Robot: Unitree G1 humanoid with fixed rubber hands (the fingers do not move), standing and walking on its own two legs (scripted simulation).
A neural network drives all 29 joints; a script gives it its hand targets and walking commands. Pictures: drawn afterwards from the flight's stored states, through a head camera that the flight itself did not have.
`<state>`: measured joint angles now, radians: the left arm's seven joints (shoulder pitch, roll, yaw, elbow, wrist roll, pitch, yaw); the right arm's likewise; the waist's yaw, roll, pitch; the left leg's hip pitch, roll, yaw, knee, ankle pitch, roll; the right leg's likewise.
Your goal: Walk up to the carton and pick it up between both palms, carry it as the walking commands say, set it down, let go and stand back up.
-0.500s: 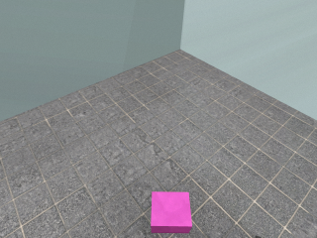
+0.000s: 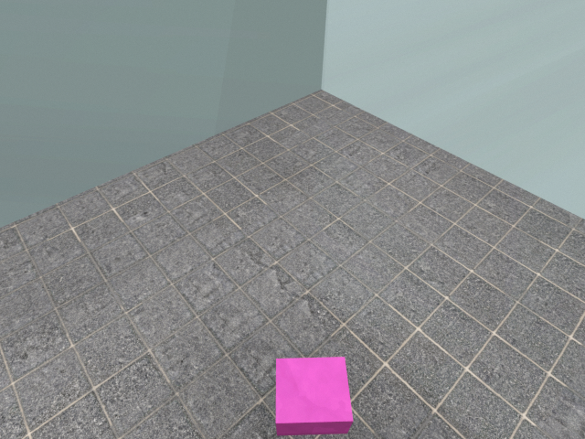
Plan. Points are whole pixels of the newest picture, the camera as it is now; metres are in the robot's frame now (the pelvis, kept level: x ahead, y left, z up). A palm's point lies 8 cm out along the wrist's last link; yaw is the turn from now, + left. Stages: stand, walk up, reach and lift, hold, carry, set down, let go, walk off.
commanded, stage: stand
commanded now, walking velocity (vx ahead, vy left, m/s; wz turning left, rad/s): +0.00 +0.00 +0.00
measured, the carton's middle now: (311, 395) +0.41 -0.04 -0.69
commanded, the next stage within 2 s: none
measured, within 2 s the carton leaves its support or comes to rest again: neither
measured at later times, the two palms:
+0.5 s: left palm out of the picture -0.03 +0.22 -0.14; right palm out of the picture -0.06 -0.23 -0.13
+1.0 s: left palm out of the picture -0.05 +0.22 -0.14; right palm out of the picture -0.10 -0.20 -0.14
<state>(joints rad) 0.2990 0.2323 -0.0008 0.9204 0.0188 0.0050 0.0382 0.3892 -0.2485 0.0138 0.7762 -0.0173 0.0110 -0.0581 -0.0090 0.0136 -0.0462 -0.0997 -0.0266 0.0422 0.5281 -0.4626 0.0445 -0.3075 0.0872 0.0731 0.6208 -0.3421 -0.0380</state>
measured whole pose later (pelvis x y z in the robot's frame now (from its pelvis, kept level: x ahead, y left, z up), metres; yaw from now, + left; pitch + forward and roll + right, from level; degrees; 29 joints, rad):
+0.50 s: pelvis -0.01 +0.00 +0.01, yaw -1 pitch +0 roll -1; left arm 0.33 0.16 -0.03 1.10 0.01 0.02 0.05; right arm 0.43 -0.19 0.04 1.02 -0.02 0.01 -0.06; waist 0.00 0.02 -0.01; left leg -0.04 -0.02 0.06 0.46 -0.42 0.04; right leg -0.25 0.09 0.09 0.55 -0.29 -0.04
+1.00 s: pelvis -0.02 +0.01 +0.01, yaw -1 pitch -1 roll -1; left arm 0.32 0.13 -0.04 1.17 0.01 0.01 0.05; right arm 0.43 -0.14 0.05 1.13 -0.02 0.00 -0.06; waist -0.01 0.02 0.00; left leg -0.04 -0.04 0.06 0.45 -0.39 0.06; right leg -0.25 0.08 0.10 0.53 -0.26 -0.02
